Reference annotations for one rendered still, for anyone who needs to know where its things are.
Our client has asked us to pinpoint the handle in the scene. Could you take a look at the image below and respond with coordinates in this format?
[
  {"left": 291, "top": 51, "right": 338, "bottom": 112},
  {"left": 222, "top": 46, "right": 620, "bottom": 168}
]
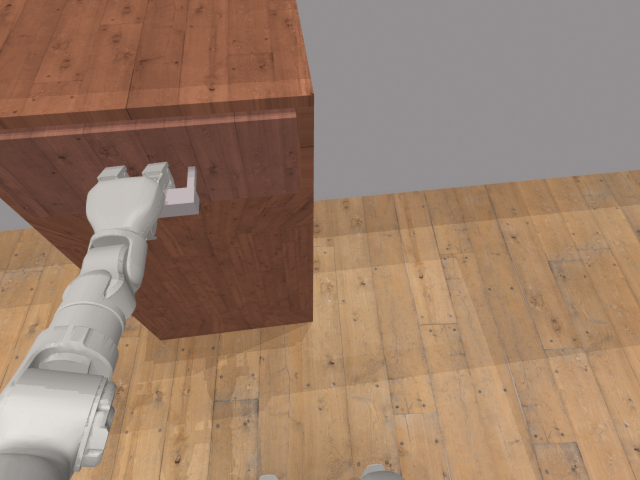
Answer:
[{"left": 159, "top": 166, "right": 199, "bottom": 218}]

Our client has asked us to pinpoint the cabinet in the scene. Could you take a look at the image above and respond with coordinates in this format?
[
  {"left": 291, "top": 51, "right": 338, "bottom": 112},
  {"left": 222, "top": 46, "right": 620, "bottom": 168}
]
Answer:
[{"left": 0, "top": 0, "right": 314, "bottom": 340}]

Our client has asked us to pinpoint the left robot hand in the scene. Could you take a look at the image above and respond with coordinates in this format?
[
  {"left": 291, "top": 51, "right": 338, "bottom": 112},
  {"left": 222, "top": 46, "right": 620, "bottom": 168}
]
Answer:
[{"left": 86, "top": 162, "right": 176, "bottom": 241}]

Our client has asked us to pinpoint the robot left upper arm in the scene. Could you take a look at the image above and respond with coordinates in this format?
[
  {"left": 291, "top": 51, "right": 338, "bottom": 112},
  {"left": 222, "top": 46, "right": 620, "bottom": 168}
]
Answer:
[{"left": 0, "top": 368, "right": 117, "bottom": 480}]

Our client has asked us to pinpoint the robot left forearm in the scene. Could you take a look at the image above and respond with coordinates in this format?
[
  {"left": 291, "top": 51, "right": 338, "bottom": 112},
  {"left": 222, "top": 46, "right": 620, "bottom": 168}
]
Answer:
[{"left": 0, "top": 229, "right": 148, "bottom": 416}]

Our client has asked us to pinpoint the drawer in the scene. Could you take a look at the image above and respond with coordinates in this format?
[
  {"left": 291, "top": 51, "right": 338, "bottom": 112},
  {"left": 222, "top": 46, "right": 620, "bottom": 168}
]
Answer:
[{"left": 0, "top": 108, "right": 300, "bottom": 218}]

